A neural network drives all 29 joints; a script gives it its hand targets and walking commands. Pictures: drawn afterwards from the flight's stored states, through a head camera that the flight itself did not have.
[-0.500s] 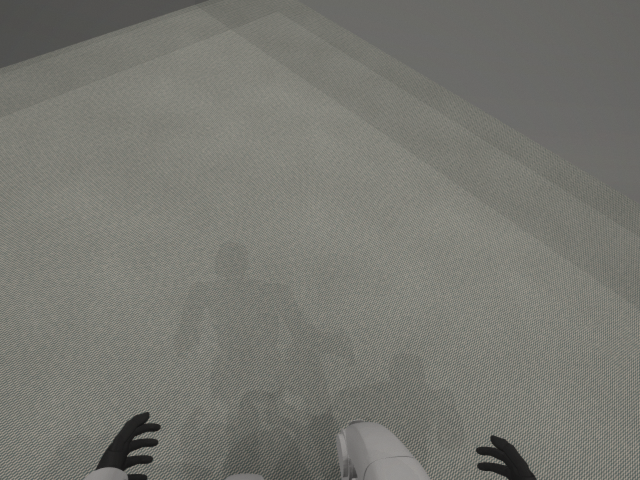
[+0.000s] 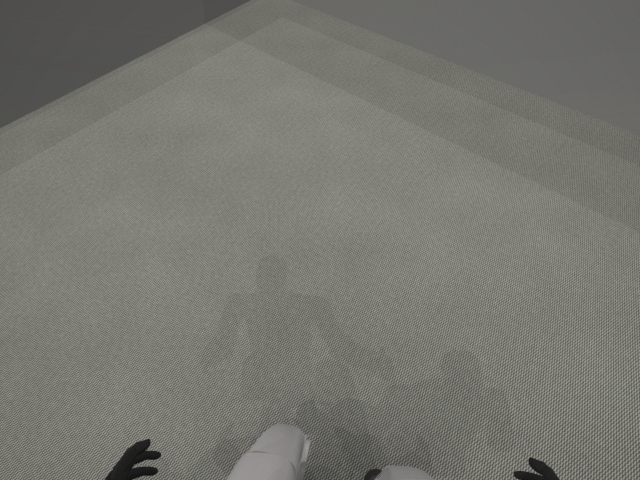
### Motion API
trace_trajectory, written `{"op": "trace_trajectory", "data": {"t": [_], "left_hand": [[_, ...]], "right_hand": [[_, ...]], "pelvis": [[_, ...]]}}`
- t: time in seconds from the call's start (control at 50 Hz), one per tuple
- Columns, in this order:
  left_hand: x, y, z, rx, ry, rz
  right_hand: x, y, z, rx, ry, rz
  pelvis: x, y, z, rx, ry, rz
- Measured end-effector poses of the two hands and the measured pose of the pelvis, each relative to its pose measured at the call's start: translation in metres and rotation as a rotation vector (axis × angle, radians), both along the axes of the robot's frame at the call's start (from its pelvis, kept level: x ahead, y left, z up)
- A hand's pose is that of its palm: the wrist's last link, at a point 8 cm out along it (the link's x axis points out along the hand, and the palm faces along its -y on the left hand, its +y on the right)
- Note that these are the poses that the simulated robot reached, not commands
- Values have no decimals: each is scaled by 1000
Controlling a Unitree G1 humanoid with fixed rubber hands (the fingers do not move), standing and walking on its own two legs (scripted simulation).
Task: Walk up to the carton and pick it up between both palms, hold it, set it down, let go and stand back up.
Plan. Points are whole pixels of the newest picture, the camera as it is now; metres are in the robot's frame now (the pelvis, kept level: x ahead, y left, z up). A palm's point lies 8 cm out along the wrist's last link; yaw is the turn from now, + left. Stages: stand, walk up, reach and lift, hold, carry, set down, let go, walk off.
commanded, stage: walk up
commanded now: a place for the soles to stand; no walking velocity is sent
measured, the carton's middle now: out of the picture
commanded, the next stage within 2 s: none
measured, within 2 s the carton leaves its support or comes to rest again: neither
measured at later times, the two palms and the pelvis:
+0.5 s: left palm out of the picture -0.07 +0.37 -0.14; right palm out of the picture -0.11 -0.18 -0.08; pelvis -0.14 +0.09 +0.01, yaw -9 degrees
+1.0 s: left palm out of the picture -0.20 +0.31 -0.12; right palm out of the picture -0.30 -0.20 -0.13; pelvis -0.29 +0.08 +0.00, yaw -25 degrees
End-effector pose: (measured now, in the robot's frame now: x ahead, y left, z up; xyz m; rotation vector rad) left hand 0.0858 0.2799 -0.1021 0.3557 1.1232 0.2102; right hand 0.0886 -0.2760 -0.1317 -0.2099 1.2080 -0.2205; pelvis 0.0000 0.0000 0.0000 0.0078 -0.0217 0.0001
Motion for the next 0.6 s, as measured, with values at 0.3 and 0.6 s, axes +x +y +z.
{"op": "trace_trajectory", "data": {"t": [0.3, 0.6], "left_hand": [[-72, 60, -32, -95, -47, -4], [-196, 101, -43, -104, 175, -37]], "right_hand": [[-127, 67, 26, -68, -72, -76], [-212, 90, 52, -146, -165, -172]], "pelvis": [[-97, 68, -8, -39, -14, -80], [-170, 99, 2, -57, -21, -206]]}}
